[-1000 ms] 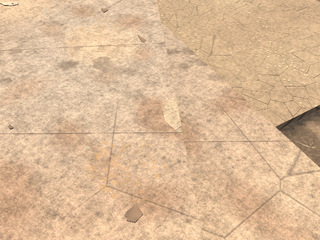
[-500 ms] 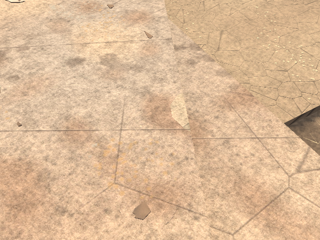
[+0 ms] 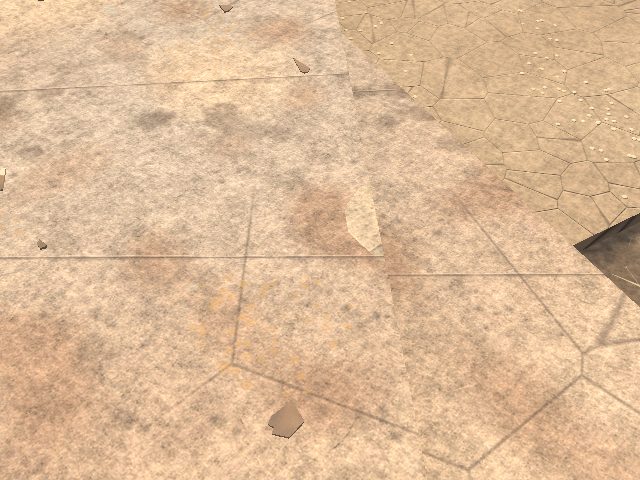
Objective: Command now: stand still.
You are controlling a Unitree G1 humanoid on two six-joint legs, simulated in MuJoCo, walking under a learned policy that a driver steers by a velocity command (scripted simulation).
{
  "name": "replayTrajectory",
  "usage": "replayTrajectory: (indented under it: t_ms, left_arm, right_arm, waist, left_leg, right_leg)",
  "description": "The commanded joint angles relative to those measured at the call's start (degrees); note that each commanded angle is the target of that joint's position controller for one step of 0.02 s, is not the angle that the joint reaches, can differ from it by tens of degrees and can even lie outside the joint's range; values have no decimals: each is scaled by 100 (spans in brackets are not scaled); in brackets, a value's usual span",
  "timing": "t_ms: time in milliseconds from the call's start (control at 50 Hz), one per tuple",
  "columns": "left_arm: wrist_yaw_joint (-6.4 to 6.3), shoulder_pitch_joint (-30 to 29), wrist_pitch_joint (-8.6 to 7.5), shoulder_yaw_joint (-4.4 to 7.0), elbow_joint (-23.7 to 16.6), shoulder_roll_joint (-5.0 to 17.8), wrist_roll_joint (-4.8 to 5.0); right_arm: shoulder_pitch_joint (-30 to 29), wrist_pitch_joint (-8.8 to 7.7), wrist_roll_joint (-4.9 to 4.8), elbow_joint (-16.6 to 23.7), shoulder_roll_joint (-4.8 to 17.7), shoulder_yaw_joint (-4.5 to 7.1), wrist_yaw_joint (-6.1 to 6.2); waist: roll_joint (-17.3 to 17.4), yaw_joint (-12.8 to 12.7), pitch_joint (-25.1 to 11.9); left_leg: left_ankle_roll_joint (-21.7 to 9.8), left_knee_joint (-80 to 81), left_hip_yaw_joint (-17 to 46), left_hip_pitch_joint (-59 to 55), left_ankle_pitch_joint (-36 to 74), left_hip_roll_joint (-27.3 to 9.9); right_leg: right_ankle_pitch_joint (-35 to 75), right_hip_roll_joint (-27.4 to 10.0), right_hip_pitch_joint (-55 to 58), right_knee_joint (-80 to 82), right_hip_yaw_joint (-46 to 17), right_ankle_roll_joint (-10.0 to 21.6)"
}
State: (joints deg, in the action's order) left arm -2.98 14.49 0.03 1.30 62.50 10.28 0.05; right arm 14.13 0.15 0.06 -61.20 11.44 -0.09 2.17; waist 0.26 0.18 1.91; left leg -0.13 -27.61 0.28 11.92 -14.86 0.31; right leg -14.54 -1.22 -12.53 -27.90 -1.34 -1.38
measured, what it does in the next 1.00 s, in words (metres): stands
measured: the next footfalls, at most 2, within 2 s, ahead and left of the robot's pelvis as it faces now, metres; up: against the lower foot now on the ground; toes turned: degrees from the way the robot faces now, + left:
left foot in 1.32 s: +0.22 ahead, +0.08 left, +0.00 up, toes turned +1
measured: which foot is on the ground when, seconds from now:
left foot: down 0.00-1.00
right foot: down 0.00-1.00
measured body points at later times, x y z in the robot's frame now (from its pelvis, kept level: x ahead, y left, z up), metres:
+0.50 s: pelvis +0.00 +0.00 +0.00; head +0.02 +0.00 +0.45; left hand +0.00 +0.23 -0.16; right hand +0.01 -0.24 -0.16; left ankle +0.00 +0.12 -0.74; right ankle +0.00 -0.13 -0.74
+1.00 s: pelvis +0.04 -0.02 -0.01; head +0.04 -0.04 +0.44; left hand +0.05 +0.22 -0.15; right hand +0.00 -0.27 -0.16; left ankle +0.00 +0.12 -0.74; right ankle +0.02 -0.13 -0.74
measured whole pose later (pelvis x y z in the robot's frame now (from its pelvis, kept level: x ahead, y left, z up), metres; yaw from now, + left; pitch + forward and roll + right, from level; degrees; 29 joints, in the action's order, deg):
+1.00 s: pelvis +0.04 -0.02 -0.01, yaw +0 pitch +1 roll +0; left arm -1.2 18.8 -4.8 1.5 62.1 10.7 1.5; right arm 23.5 -1.8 -1.9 -61.0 12.8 1.8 1.8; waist 1.6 0.6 -1.7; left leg -0.5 -30.2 2.0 11.4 -19.7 -1.3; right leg -20.1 0.1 -13.6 -30.8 2.6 4.2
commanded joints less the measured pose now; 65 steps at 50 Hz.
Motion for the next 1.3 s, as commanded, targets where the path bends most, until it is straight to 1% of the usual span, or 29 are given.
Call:
replayTrajectory:
  t_ms: [20,340,760,780,800,820,840,860,880,900,920,940,960,980,1000,1020,1040,1060,1080,1100,1120,1140,1160,1180,1200,1220,1240,1280,1300]
  left_arm:
    - [-13,292,-28,70,-55,534,1]
    - [-9,427,-26,13,89,478,7]
    - [-10,623,-32,-24,128,419,14]
    - [-17,834,-23,-16,225,389,42]
    - [-20,912,-28,37,213,518,100]
    - [-11,787,-78,66,107,591,112]
    - [21,506,-192,42,-78,470,127]
    - [68,143,-342,-2,-292,280,143]
    - [137,-27,-467,-40,-406,90,143]
    - [186,67,-523,7,-357,246,135]
    - [218,200,-547,31,-341,290,170]
    - [219,421,-557,18,-271,198,197]
    - [191,770,-565,15,-101,101,200]
    - [162,1029,-531,67,69,172,136]
    - [163,1487,-486,137,210,354,92]
    - [147,2163,-450,272,273,919,86]
    - [217,2519,-498,344,254,1460,4]
    - [214,2016,-572,202,129,981,-61]
    - [218,1516,-610,140,-46,752,-56]
    - [233,1091,-597,111,-187,733,-22]
    - [229,864,-557,60,-254,602,15]
    - [213,821,-505,-10,-241,417,-12]
    - [190,871,-469,-59,-201,340,-60]
    - [157,879,-435,-76,-183,400,-83]
    - [122,912,-405,-62,-171,559,-88]
    - [102,977,-380,-22,-151,757,-78]
    - [92,970,-359,8,-147,873,-38]
    - [99,774,-327,31,-174,894,101]
    - [126,891,-332,47,-120,885,142]
  right_arm:
    - [286,-33,-1,102,521,81,16]
    - [516,-37,-10,18,438,63,23]
    - [720,-46,-20,-26,359,57,28]
    - [912,-31,-44,-116,369,75,43]
    - [998,-24,-109,-104,574,149,53]
    - [1053,-60,-148,-48,703,197,47]
    - [1156,-154,-177,14,740,219,23]
    - [1255,-264,-196,65,845,266,-2]
    - [1250,-344,-203,79,1073,366,-15]
    - [1245,-355,-184,73,1087,390,-10]
    - [1029,-355,-130,176,994,363,-22]
    - [698,-326,-145,295,940,342,-37]
    - [360,-268,-218,388,937,331,-34]
    - [385,-227,-242,396,954,333,-23]
    - [363,-239,-209,414,770,269,-17]
    - [294,-292,-115,525,398,158,-5]
    - [329,-363,-120,629,222,113,23]
    - [391,-387,-193,556,489,180,7]
    - [425,-392,-204,496,546,197,-49]
    - [482,-382,-151,415,530,219,-70]
    - [374,-368,-112,410,585,257,-67]
    - [266,-340,-116,405,533,262,-73]
    - [165,-311,-138,408,369,225,-80]
    - [10,-293,-144,444,209,168,-84]
    - [-216,-277,-141,517,149,126,-75]
    - [-364,-257,-128,573,194,112,-63]
    - [-403,-228,-121,593,261,105,-57]
    - [-285,-183,-103,546,416,125,-51]
    - [-221,-160,-41,514,586,172,-30]
  waist:
    - [-46,-6,64]
    - [-36,-18,126]
    - [-32,-24,179]
    - [19,-24,-138]
    - [82,-16,64]
    - [137,34,482]
    - [303,148,776]
    - [607,265,830]
    - [1112,246,665]
    - [1056,191,527]
    - [898,38,561]
    - [787,-173,602]
    - [661,-387,653]
    - [578,-403,655]
    - [231,-496,380]
    - [-1067,-635,-11]
    - [-1873,-691,-81]
    - [-948,-369,203]
    - [-632,-179,261]
    - [-507,-11,152]
    - [-478,40,217]
    - [-546,70,201]
    - [-639,78,163]
    - [-684,71,104]
    - [-728,16,72]
    - [-752,-28,-10]
    - [-768,-23,-93]
    - [-708,138,-152]
    - [-542,177,-157]
  left_leg:
    - [-145,551,110,172,517,-102]
    - [-136,546,109,166,540,-88]
    - [-132,526,110,171,577,-79]
    - [-216,489,4,51,-792,53]
    - [-365,482,128,292,-2470,20]
    - [-539,602,496,608,-3536,-229]
    - [-740,836,1043,588,-3783,-603]
    - [-952,1233,1684,309,-3544,-1064]
    - [-1228,1714,2477,140,-3449,-1647]
    - [-1425,1931,2923,345,-3299,-1939]
    - [-1387,1931,2786,488,-2936,-1893]
    - [-1190,1775,2241,687,-2441,-1608]
    - [-926,1447,1510,1018,-1892,-1143]
    - [-756,926,1054,1209,-1280,-783]
    - [-539,33,633,1466,-599,-463]
    - [-158,-1727,-125,2189,-691,108]
    - [-48,-2901,-115,2852,-1883,302]
    - [-58,-3905,335,3008,-1807,-40]
    - [-107,-4154,440,2941,-1434,-161]
    - [-113,-3986,335,2824,-1037,-315]
    - [-110,-3576,279,2726,-667,-430]
    - [-80,-3082,122,2379,-366,-407]
    - [-46,-2540,-23,2011,-120,-334]
    - [-21,-1966,-130,1627,35,-252]
    - [0,-1488,-236,1337,59,-148]
    - [8,-1180,-296,1107,52,-72]
    - [-10,-911,-296,906,124,-49]
    - [-146,-107,-299,285,882,-9]
    - [-248,315,-189,-65,1487,-24]
  right_leg:
    - [673,0,9,442,19,152]
    - [617,15,-29,465,51,146]
    - [596,23,-62,460,74,138]
    - [-665,209,39,307,283,201]
    - [-2208,267,-287,156,298,322]
    - [-3030,161,-834,36,141,448]
    - [-2880,55,-1339,-203,44,491]
    - [-1931,68,-1691,-629,216,412]
    - [-871,127,-1738,-1334,515,371]
    - [-879,-20,-1536,-1796,300,482]
    - [-1267,-56,-1386,-1802,224,599]
    - [-1421,-17,-954,-1177,299,697]
    - [-946,173,-181,-123,536,731]
    - [-210,350,430,414,597,603]
    - [175,67,1123,592,170,531]
    - [743,-1051,1852,1093,-1406,819]
    - [1639,-2206,1849,1474,-3091,1640]
    - [2269,-2254,1588,1325,-2923,1806]
    - [2926,-1968,1341,1194,-2157,1609]
    - [3209,-1641,1265,1205,-1516,1382]
    - [3555,-1417,1191,1221,-1060,1183]
    - [3808,-1112,989,1229,-599,1012]
    - [4092,-895,825,1167,-275,910]
    - [4300,-741,681,1076,-35,878]
    - [4466,-707,568,1006,48,913]
    - [4556,-784,550,932,-21,992]
    - [4515,-887,570,873,-127,1068]
    - [3940,-919,453,763,-238,1038]
    - [3372,-771,410,721,-261,895]
Velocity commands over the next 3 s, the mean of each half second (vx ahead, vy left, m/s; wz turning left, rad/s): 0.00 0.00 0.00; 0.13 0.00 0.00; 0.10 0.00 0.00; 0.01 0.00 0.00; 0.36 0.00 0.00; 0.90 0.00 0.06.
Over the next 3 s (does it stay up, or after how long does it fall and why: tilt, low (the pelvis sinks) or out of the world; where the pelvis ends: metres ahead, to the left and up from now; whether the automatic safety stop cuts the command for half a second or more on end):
stays up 0.59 0.04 -0.05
